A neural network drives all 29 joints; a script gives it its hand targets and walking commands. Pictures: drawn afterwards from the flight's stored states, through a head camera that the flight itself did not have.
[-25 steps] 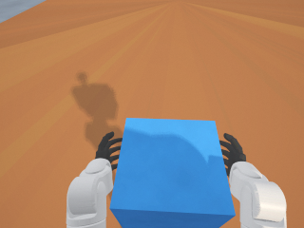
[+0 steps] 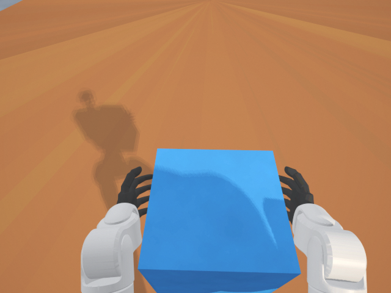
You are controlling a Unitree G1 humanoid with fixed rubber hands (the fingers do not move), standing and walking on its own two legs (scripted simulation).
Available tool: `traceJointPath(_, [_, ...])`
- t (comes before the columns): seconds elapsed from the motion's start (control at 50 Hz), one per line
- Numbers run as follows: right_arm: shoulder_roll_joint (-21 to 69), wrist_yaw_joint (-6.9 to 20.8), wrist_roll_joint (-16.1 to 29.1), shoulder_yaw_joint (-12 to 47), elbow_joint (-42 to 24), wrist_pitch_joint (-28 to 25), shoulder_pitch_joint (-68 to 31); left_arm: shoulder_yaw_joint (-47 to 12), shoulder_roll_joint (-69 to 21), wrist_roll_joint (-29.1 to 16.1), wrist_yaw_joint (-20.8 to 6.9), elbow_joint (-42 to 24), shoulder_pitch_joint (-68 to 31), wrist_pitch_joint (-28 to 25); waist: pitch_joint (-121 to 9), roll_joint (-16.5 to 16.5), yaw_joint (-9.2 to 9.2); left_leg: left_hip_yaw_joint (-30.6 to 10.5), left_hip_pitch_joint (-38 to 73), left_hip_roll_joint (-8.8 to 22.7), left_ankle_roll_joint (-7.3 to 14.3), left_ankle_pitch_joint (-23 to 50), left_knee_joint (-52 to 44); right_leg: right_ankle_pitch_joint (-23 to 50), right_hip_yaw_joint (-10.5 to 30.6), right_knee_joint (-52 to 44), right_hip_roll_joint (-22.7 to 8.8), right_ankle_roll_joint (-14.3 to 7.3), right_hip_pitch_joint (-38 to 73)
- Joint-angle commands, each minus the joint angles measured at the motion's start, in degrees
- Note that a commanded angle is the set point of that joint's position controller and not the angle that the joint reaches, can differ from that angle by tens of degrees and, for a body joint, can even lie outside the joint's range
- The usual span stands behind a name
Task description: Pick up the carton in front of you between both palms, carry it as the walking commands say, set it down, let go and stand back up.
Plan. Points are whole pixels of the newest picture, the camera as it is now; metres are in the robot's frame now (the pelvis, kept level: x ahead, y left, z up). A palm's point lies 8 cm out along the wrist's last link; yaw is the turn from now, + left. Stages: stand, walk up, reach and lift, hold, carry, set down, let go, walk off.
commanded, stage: carry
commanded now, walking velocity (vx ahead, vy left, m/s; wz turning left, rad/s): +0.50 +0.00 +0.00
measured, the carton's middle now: (212, 229) +0.24 +0.00 +0.03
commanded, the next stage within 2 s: none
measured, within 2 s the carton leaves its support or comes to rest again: neither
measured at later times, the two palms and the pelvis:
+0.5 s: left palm (154, 104) +0.57 +0.15 +0.10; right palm (263, 102) +0.57 -0.15 +0.10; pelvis +0.33 +0.00 -0.01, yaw +1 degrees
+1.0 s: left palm (162, 55) +0.89 +0.17 +0.10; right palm (242, 53) +0.90 -0.13 +0.10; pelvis +0.66 +0.01 -0.01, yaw +1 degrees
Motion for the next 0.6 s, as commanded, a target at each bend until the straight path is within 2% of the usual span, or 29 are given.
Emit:
traceJointPath(0.0, [43.02, 8.64, 17.16, 35.97, -3.89, 1.04, -22.50, -37.73, -43.43, -18.50, -9.55, -2.87, -24.14, 0.96, -1.38, 9.36, -0.14, -4.56, 2.70, 12.58, 5.59, 18.69, -0.62, -0.43, -3.12, -3.62, 1.49, -1.08, 3.33])
traceJointPath(0.02, [42.46, 8.42, 16.94, 35.84, -3.82, 1.48, -22.93, -37.20, -42.71, -18.56, -9.56, -2.32, -23.69, 1.31, -2.28, 8.46, 0.54, -2.66, 1.26, 11.60, 4.68, 22.09, 4.43, -1.75, -5.22, -5.55, 3.06, -1.45, 9.07])
traceJointPath(0.04, [42.04, 8.20, 16.80, 35.81, -3.71, 1.92, -22.82, -36.46, -42.03, -18.57, -9.60, -1.57, -23.17, 1.60, -4.62, 6.18, 1.13, 0.13, -2.17, 9.41, 3.23, 25.69, 12.72, -5.01, -6.98, -6.17, 5.03, -1.82, 18.32])
traceJointPath(0.06, [41.21, 7.98, 16.70, 35.70, -3.54, 2.36, -23.06, -35.73, -41.51, -18.34, -9.63, -0.65, -22.25, 1.85, -8.00, 1.79, 2.27, 0.91, -10.10, 7.37, 1.50, 21.35, 24.67, -8.66, -0.74, -6.51, 0.97, -2.49, 29.97])
traceJointPath(0.08, [41.29, 7.79, 16.76, 36.36, -5.18, 2.93, -24.13, -34.97, -40.82, -17.92, -9.79, 0.53, -22.70, 1.75, -13.48, -13.67, 2.92, -0.53, -26.80, 1.20, -2.04, 8.94, 43.46, -16.99, 25.52, -12.74, -14.29, -9.87, 43.32])
traceJointPath(0.1, [41.90, 8.00, 17.45, 36.87, -5.33, 3.13, -25.48, -35.05, -42.44, -18.61, -9.97, 1.57, -21.93, 1.60, -12.74, -19.66, 2.70, -5.21, -38.49, -2.63, -1.91, -10.43, 53.34, -9.54, 37.72, -18.71, -18.67, -13.42, 47.05])
traceJointPath(0.12, [44.57, 8.31, 18.06, 38.00, -4.63, 2.71, -26.03, -35.59, -44.67, -19.15, -10.41, 0.10, -22.91, 1.40, -12.66, -14.55, 2.31, -10.22, -41.30, 1.00, 0.00, -11.02, 59.42, -1.64, 32.18, -16.95, -18.40, -13.08, 46.05])
traceJointPath(0.14, [47.10, 8.79, 18.38, 38.44, -4.46, 2.12, -26.43, -36.39, -47.58, -19.69, -10.89, -0.24, -23.89, 0.90, -13.18, -8.79, 2.31, -11.74, -41.48, 3.07, 1.15, -8.28, 60.61, 3.39, 27.22, -15.24, -17.03, -12.17, 43.26])
traceJointPath(0.16, [49.76, 9.20, 18.50, 38.94, -4.01, 1.43, -26.64, -37.19, -50.02, -20.07, -11.31, -0.98, -25.41, 0.26, -12.65, -3.94, 1.96, -12.71, -40.05, 5.18, 1.55, -4.19, 57.31, 3.82, 22.53, -15.77, -15.82, -10.05, 39.26])
traceJointPath(0.18, [51.68, 9.46, 18.48, 39.25, -3.79, 0.70, -26.64, -37.86, -51.49, -20.37, -11.65, -1.73, -26.69, -0.33, -12.10, -2.91, 1.69, -13.08, -37.73, 6.37, 1.41, -0.88, 53.06, 1.34, 18.27, -17.64, -14.53, -8.05, 35.73])
traceJointPath(0.2, [52.90, 9.52, 18.12, 39.43, -3.69, 0.07, -26.38, -38.42, -52.39, -20.77, -11.95, -2.18, -27.17, -0.83, -11.96, -4.22, 1.69, -11.72, -35.91, 5.84, 1.15, 1.26, 50.15, -0.48, 14.95, -18.91, -13.42, -6.84, 34.04])
traceJointPath(0.26, [53.51, 9.05, 16.60, 39.41, -3.52, -1.25, -23.97, -39.11, -51.85, -21.18, -12.66, -2.82, -25.71, -1.60, -9.64, -6.59, 1.70, -8.97, -36.36, 5.27, -0.06, 5.28, 41.19, -4.00, 9.73, -22.17, -11.87, -7.36, 32.80])
traceJointPath(0.34, [50.74, 8.20, 16.16, 39.09, -5.21, -1.04, -22.85, -38.80, -48.36, -21.02, -12.41, -4.18, -24.11, -1.33, -5.31, -6.78, 1.80, -5.49, -36.95, 4.19, -1.00, 11.23, 26.43, 1.21, 4.32, -22.64, -9.49, -7.51, 34.31])
traceJointPath(0.4, [47.53, 7.90, 16.40, 38.63, -5.57, 0.16, -22.22, -37.47, -45.10, -19.72, -11.67, -3.45, -22.18, -0.35, -2.39, -7.68, 1.99, -2.85, -34.65, 2.67, -0.32, 14.59, 19.35, 5.77, 1.24, -21.89, -8.56, -6.83, 34.88])
traceJointPath(0.44, [45.53, 7.94, 16.69, 38.20, -5.43, 1.03, -22.59, -36.79, -43.52, -18.84, -11.11, -2.76, -21.79, 0.37, -0.30, -8.59, 2.02, -2.19, -33.01, 2.39, 0.48, 16.06, 16.32, 7.64, 0.58, -20.98, -8.81, -6.04, 35.54])
traceJointPath(0.48, [44.24, 8.10, 16.99, 37.51, -4.95, 1.69, -22.90, -36.60, -42.58, -18.42, -10.70, -2.35, -22.19, 1.00, 0.09, -8.87, 1.81, -0.70, -28.49, 2.03, 1.48, 14.83, 14.65, 10.26, -0.72, -17.39, -9.02, -5.09, 35.58])
traceJointPath(0.5, [43.94, 8.21, 17.08, 37.01, -4.36, 1.91, -22.64, -36.73, -42.31, -18.43, -10.55, -2.35, -22.75, 1.26, -1.32, -8.27, 1.15, 1.46, -22.13, 0.51, 1.78, 13.26, 13.36, 14.40, -2.55, -12.14, -8.24, -4.17, 34.11])
traceJointPath(0.52, [43.50, 8.33, 17.04, 36.31, -3.47, 2.05, -22.02, -36.90, -42.17, -18.36, -10.41, -2.52, -23.25, 1.53, -4.01, -5.97, 0.35, 4.02, -12.47, -2.42, 1.83, 9.77, 12.24, 17.71, -5.24, -3.11, -5.64, -2.79, 30.90])
traceJointPath(0.54, [43.23, 8.45, 16.79, 35.53, -2.46, 2.15, -21.20, -36.85, -41.73, -18.19, -10.25, -2.39, -23.77, 1.84, -7.50, -0.96, -0.91, -1.57, -0.52, 1.07, 2.01, 6.05, 11.67, 11.49, -5.28, 9.11, -3.57, -1.36, 22.99])
traceJointPath(0.56, [42.35, 8.69, 16.65, 34.75, -1.69, 1.86, -21.74, -37.58, -42.18, -18.72, -10.13, -3.64, -24.26, 2.16, -13.38, 14.05, -1.14, -29.24, 12.83, 17.72, 9.71, -3.99, 5.09, -2.19, -3.58, 27.85, 2.28, 1.90, 6.28])
traceJointPath(0.58, [44.70, 8.96, 17.18, 35.18, -0.39, 1.58, -20.53, -38.18, -42.85, -18.91, -10.37, -3.55, -25.13, 2.13, -13.41, 20.42, -0.79, -43.55, 16.00, 22.77, 12.96, 3.05, -2.47, -23.62, 1.95, 38.66, 6.73, 1.84, -4.90])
